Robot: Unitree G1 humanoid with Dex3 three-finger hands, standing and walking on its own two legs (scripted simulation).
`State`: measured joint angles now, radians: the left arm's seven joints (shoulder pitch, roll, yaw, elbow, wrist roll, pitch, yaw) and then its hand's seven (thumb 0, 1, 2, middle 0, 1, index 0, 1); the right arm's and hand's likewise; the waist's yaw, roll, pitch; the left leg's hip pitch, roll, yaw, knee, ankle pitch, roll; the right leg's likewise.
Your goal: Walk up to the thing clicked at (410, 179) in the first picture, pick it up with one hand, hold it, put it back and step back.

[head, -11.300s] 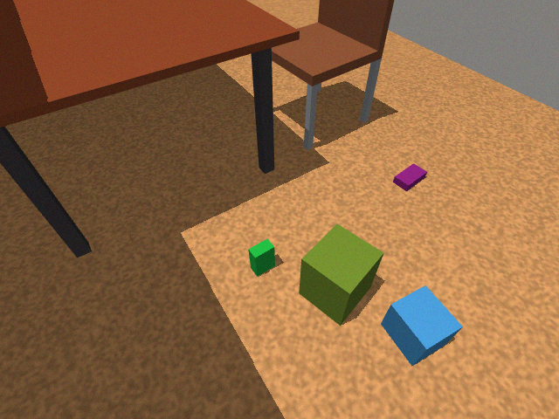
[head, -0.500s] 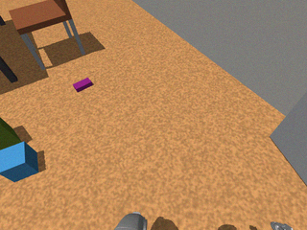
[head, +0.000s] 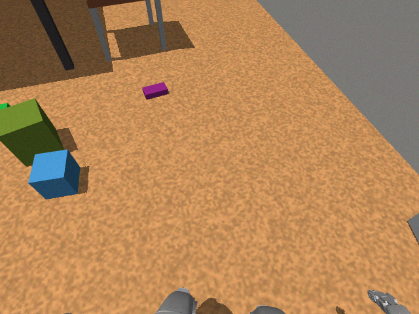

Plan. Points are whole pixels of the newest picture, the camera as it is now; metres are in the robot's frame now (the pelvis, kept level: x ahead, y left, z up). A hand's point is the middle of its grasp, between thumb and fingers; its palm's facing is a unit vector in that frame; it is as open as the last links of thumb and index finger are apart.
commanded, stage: walk up
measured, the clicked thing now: (155, 90) +1.54 +0.40 -0.71
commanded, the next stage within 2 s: stand in 1.10 s
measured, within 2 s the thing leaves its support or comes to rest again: neither
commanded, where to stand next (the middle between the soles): +0.09 -0.02 m, yaw +8 degrees
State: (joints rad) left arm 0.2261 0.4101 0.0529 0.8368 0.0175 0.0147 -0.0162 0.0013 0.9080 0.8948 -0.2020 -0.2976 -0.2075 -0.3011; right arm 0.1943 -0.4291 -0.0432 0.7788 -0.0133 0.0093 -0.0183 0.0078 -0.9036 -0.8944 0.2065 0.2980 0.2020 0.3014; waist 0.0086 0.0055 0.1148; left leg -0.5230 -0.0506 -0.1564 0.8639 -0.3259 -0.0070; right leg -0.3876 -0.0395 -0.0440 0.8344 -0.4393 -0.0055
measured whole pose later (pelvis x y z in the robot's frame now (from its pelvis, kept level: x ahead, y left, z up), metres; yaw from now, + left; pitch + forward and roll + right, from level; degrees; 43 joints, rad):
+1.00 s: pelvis +0.02 -0.01 +0.04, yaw +12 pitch -2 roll -1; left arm 0.04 0.38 0.01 1.09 0.00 0.00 -0.02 0.00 0.91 0.89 -0.20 -0.30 -0.21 -0.30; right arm 0.06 -0.36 0.00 1.11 0.01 -0.01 0.01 0.01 -0.91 -0.89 0.20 0.30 0.20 0.30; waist 0.01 -0.01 0.07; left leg -0.26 -0.04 -0.12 0.50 -0.20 0.00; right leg -0.15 -0.07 -0.11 0.45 -0.27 0.04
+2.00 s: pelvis +0.04 -0.03 +0.05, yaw +9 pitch -2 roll +0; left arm 0.09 0.35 0.01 1.14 0.01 0.00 -0.01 0.00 0.91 0.89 -0.20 -0.30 -0.21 -0.30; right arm 0.07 -0.35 0.00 1.15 0.00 0.00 0.01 0.01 -0.91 -0.89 0.20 0.30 0.20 0.30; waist 0.01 0.00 0.04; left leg -0.16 0.01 -0.08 0.34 -0.15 -0.04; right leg -0.09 -0.03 -0.07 0.33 -0.22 0.01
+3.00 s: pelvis +0.04 -0.03 +0.05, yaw +8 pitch -2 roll +0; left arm 0.11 0.35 0.01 1.13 0.01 0.00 -0.01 0.00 0.91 0.89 -0.20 -0.30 -0.21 -0.30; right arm 0.09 -0.35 0.01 1.14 0.00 0.00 0.01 0.01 -0.91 -0.89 0.20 0.30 0.20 0.30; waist 0.01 0.00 0.05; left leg -0.14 0.02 -0.07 0.32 -0.16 -0.04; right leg -0.07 -0.02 -0.07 0.33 -0.22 0.00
